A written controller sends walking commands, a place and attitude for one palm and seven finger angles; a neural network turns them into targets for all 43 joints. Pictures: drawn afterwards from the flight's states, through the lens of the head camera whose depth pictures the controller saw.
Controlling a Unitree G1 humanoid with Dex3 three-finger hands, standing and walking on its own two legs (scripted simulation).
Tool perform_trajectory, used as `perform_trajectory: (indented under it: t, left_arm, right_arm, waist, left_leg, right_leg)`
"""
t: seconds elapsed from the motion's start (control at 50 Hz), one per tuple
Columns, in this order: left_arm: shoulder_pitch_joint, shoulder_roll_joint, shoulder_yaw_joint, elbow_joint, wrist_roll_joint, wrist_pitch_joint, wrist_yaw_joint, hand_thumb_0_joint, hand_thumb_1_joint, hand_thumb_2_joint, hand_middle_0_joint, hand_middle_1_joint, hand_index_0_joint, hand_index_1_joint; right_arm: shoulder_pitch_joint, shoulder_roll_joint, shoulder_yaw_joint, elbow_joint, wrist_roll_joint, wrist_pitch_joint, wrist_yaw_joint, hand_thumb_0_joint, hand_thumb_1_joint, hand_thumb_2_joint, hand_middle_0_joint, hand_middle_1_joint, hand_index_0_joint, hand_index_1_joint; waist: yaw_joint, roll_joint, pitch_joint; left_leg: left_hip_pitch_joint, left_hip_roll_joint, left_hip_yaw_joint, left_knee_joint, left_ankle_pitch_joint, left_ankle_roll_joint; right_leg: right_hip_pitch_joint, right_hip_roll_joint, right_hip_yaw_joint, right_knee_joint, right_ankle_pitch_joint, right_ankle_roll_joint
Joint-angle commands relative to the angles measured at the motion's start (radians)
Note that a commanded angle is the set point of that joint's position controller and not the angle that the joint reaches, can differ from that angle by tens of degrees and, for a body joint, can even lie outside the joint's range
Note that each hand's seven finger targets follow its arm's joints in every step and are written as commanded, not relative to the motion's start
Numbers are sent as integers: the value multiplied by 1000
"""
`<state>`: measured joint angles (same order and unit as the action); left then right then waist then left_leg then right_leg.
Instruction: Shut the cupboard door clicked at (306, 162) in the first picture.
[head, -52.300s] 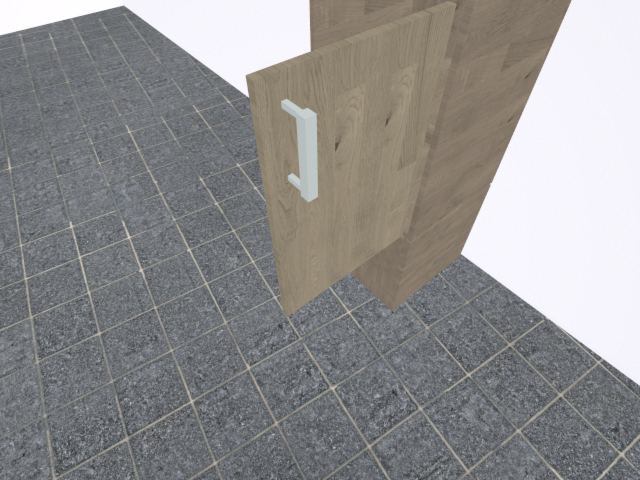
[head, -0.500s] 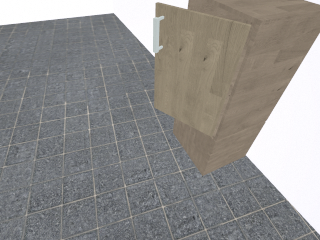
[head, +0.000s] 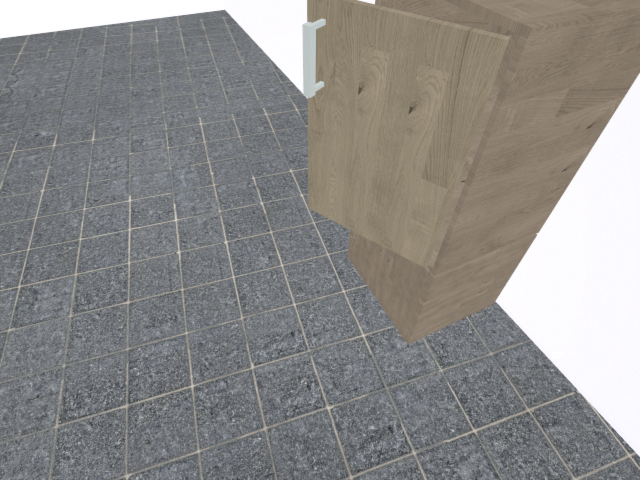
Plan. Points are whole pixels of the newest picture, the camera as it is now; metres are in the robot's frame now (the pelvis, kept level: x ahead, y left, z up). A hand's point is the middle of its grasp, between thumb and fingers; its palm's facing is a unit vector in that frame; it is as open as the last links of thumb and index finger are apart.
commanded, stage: look to check the result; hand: left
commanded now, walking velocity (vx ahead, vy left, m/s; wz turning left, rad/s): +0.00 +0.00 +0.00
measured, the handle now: (314, 58) +0.89 +0.06 +0.13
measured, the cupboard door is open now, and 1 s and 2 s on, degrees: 28 28 28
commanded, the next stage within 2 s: walk to a spot facing it in 0.02 s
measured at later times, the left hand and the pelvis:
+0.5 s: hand out of the picture +0.00 +0.20 -0.21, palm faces +0.20 -0.96 -0.19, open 7.4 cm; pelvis +0.01 +0.02 -0.02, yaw +9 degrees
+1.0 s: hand out of the picture -0.02 +0.20 -0.16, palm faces +0.42 -0.84 -0.33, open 7.4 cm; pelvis +0.00 -0.04 -0.01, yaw +27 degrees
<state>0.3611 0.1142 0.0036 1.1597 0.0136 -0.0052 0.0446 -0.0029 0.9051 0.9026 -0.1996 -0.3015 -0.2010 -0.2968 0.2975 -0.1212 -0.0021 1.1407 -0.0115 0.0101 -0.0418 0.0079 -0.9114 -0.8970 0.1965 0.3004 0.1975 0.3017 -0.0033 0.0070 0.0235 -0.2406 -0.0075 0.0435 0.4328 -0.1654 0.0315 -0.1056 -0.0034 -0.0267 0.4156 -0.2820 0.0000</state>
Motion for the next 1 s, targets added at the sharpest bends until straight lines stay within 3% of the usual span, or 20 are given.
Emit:
perform_trajectory:
  t: [0.0,0.18,0.26,0.34,0.38,0.4,0.42,0.44,0.46,0.48,0.5,0.56,0.78,0.84,0.86,0.88,0.9,0.92,0.94,0.98]
  left_arm:
    - [92,86,16,-1,0,-8,0,0,900,900,-200,-300,-200,-300]
    - [79,106,27,-19,0,-3,3,0,900,900,-200,-300,-200,-300]
    - [50,143,60,-61,2,9,4,0,900,900,-200,-300,-200,-300]
    - [-13,179,82,-125,11,12,5,0,900,900,-200,-300,-200,-300]
    - [-49,195,92,-153,17,15,7,0,900,900,-200,-300,-200,-300]
    - [-60,205,96,-168,16,17,5,0,900,900,-200,-300,-200,-300]
    - [-46,197,99,-182,10,23,2,0,900,900,-200,-300,-200,-300]
    - [-36,165,96,-199,-1,30,3,0,900,900,-200,-300,-200,-300]
    - [-78,164,90,-218,3,40,8,0,900,900,-200,-300,-200,-300]
    - [-121,181,92,-243,8,45,5,0,900,900,-200,-300,-200,-300]
    - [-134,178,95,-249,12,40,-2,0,900,900,-200,-300,-200,-300]
    - [-149,176,96,-262,15,31,-17,0,900,900,-200,-300,-200,-300]
    - [-163,219,88,-346,16,38,-21,0,900,900,-200,-300,-200,-300]
    - [-45,247,98,-319,7,41,-17,0,900,900,-200,-300,-200,-300]
    - [5,282,107,-311,11,37,-14,0,900,900,-200,-300,-200,-300]
    - [0,367,124,-326,28,27,-8,0,900,900,-200,-300,-200,-300]
    - [-134,382,112,-362,32,32,-3,0,900,900,-200,-300,-200,-300]
    - [-268,361,107,-398,20,33,1,0,900,900,-200,-300,-200,-300]
    - [-272,287,98,-390,18,14,1,0,900,900,-200,-300,-200,-300]
    - [-254,253,89,-368,20,0,0,0,900,900,-200,-300,-200,-300]
  right_arm:
    - [61,-93,-17,-22,2,-12,-4,0,-900,-900,200,300,200,300]
    - [45,-102,-17,-36,3,-6,-1,0,-900,-900,200,300,200,300]
    - [20,-108,-34,-73,-2,7,6,0,-900,-900,200,300,200,300]
    - [-5,-102,-53,-127,-8,21,19,0,-900,-900,200,300,200,300]
    - [-12,-114,-59,-154,-6,21,27,0,-900,-900,200,300,200,300]
    - [-2,-122,-62,-162,-6,19,30,0,-900,-900,200,300,200,300]
    - [36,-155,-64,-165,-11,13,30,0,-900,-900,200,300,200,300]
    - [74,-221,-71,-168,-24,8,21,0,-900,-900,200,300,200,300]
    - [123,-251,-77,-150,-27,13,9,0,-900,-900,200,300,200,300]
    - [115,-271,-83,-157,-23,14,5,0,-900,-900,200,300,200,300]
    - [73,-267,-83,-174,-25,13,5,0,-900,-900,200,300,200,300]
    - [-7,-252,-80,-207,-23,2,4,0,-900,-900,200,300,200,300]
    - [-36,-311,-119,-265,-26,27,24,0,-900,-900,200,300,200,300]
    - [-107,-295,-125,-294,-20,40,27,0,-900,-900,200,300,200,300]
    - [-125,-267,-124,-301,-11,45,32,0,-900,-900,200,300,200,300]
    - [-105,-214,-123,-309,0,47,38,0,-900,-900,200,300,200,300]
    - [-101,-206,-129,-318,-13,42,39,0,-900,-900,200,300,200,300]
    - [-51,-228,-130,-314,-25,50,47,0,-900,-900,200,300,200,300]
    - [-55,-214,-122,-300,-24,48,53,0,-900,-900,200,300,200,300]
    - [-60,-209,-112,-305,-12,40,64,0,-900,-900,200,300,200,300]
  waist:
    - [-4,-13,69]
    - [0,-16,76]
    - [3,-61,73]
    - [-7,-159,68]
    - [-16,-139,67]
    - [-24,-72,69]
    - [-29,59,37]
    - [-39,283,16]
    - [-70,295,-43]
    - [-59,184,-30]
    - [-42,125,-31]
    - [-16,77,-10]
    - [-26,176,-102]
    - [31,174,-91]
    - [52,96,-88]
    - [49,-140,-77]
    - [15,-233,27]
    - [-60,-122,24]
    - [-57,-184,53]
    - [-64,-205,43]
  left_leg:
    - [59,102,-112,-81,50,9]
    - [14,89,-119,-42,110,8]
    - [-89,49,-111,72,68,2]
    - [-156,25,-42,326,-95,-24]
    - [-156,54,-29,315,-148,-28]
    - [-104,75,-46,227,-31,-20]
    - [-49,137,-173,102,237,27]
    - [16,268,-478,-27,458,121]
    - [66,322,-631,-153,337,131]
    - [42,337,-646,-176,144,134]
    - [15,314,-610,-182,-4,137]
    - [-36,229,-490,-191,-74,130]
    - [36,132,-546,-158,-61,114]
    - [-135,66,-510,-140,-140,57]
    - [-240,9,-447,-65,-235,11]
    - [-390,-111,-288,214,-343,-62]
    - [-439,-151,-164,573,-373,-85]
    - [-368,-82,-174,759,-335,-67]
    - [-387,-40,-162,803,-296,-64]
    - [-393,-4,-115,777,-259,-77]
  right_leg:
    - [-125,-86,75,-112,57,-36]
    - [-87,-103,54,-80,97,-33]
    - [-76,-168,58,-48,74,-69]
    - [-94,-306,85,-46,204,-149]
    - [-92,-332,34,22,311,-150]
    - [-122,-312,-11,95,302,-118]
    - [-165,-221,-93,234,199,-45]
    - [-268,-73,-139,436,-132,26]
    - [-331,-18,-36,624,-376,23]
    - [-379,-44,44,704,-327,14]
    - [-400,-52,73,726,-252,19]
    - [-394,-54,68,681,-121,44]
    - [-268,42,49,329,-158,57]
    - [-24,65,19,78,-78,33]
    - [88,9,69,-81,-63,6]
    - [131,-234,358,-244,-243,-84]
    - [-86,-472,524,-306,-274,-181]
    - [-216,-446,422,-249,-208,-190]
    - [-195,-345,364,-194,-80,-171]
    - [-86,-292,176,-72,312,-156]
